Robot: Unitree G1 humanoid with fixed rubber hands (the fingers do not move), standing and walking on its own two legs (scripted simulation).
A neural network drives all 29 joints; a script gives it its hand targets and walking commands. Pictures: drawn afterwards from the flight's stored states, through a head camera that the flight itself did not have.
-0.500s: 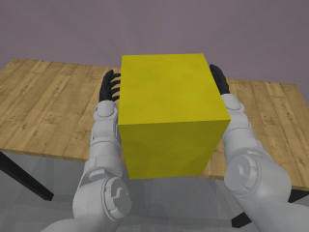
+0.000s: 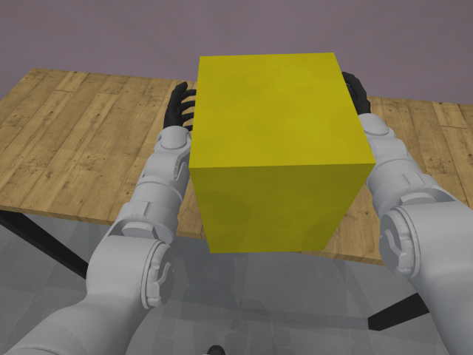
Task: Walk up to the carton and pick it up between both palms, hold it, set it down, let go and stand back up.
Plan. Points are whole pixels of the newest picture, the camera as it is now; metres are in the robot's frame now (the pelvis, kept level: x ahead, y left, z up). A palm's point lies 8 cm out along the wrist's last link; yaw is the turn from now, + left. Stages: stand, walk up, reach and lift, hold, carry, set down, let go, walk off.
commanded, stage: set down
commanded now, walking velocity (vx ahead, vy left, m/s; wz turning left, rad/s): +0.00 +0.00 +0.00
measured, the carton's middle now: (266, 161) +0.40 +0.05 +0.10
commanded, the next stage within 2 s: none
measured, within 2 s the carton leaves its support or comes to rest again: neither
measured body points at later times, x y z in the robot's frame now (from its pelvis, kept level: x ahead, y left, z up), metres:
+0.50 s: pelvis -0.01 -0.01 -0.01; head +0.07 -0.01 +0.44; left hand +0.44 +0.24 +0.15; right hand +0.53 -0.15 +0.16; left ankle +0.05 +0.14 -0.74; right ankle -0.02 -0.11 -0.74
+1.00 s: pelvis -0.01 +0.00 +0.00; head +0.05 +0.00 +0.45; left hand +0.43 +0.25 +0.23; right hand +0.52 -0.15 +0.25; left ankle +0.05 +0.14 -0.74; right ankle -0.02 -0.11 -0.74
